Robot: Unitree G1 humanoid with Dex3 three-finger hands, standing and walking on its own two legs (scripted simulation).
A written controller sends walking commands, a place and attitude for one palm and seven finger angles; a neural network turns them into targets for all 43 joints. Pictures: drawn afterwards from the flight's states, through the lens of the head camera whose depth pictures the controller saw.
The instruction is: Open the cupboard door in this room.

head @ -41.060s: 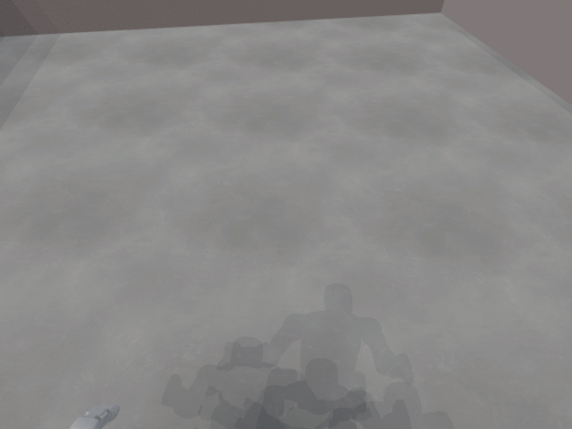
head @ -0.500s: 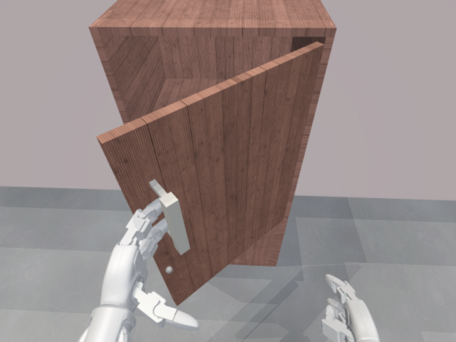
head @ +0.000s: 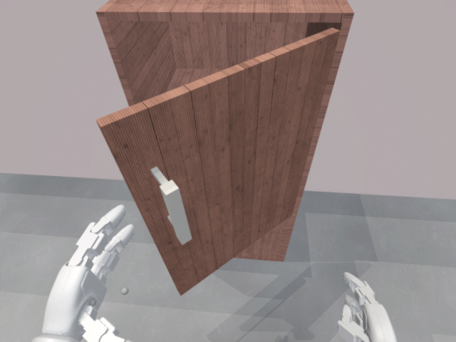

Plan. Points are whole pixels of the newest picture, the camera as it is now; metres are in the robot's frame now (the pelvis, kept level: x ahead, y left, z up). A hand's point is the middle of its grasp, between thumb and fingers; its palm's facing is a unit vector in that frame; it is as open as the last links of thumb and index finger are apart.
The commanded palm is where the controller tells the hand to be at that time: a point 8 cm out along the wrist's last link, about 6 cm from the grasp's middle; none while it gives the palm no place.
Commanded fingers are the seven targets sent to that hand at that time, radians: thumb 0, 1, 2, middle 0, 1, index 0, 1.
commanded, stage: draw the hand back to the body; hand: left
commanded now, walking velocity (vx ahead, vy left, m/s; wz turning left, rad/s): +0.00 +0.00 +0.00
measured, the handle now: (171, 207) +0.30 +0.12 +0.11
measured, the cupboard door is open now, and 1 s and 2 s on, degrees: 42 42 42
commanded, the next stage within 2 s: step back with the hand held close in 1.60 s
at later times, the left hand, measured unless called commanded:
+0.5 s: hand (90, 276) +0.18 +0.19 +0.13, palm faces -0.01 -1.00 -0.09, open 16.3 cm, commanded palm +0.14 +0.26 +0.15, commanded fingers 0.00 -0.32 0.38 -0.16 -0.30 -0.16 -0.30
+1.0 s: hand (40, 235) +0.20 +0.25 +0.18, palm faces +0.35 -0.85 -0.39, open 11.8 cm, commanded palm +0.16 +0.30 +0.19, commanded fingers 0.00 0.55 0.75 -0.19 -0.30 -0.19 -0.30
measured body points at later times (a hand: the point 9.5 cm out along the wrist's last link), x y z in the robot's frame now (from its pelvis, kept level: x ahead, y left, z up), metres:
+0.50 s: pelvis +0.00 +0.03 +0.01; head -0.01 +0.02 +0.46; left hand +0.17 +0.25 +0.14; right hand +0.20 -0.18 -0.04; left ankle -0.01 +0.11 -0.70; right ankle +0.03 -0.08 -0.70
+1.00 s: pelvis +0.02 +0.02 +0.04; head +0.00 +0.00 +0.49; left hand +0.18 +0.30 +0.20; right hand +0.20 -0.19 -0.04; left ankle -0.01 +0.11 -0.70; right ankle +0.03 -0.08 -0.70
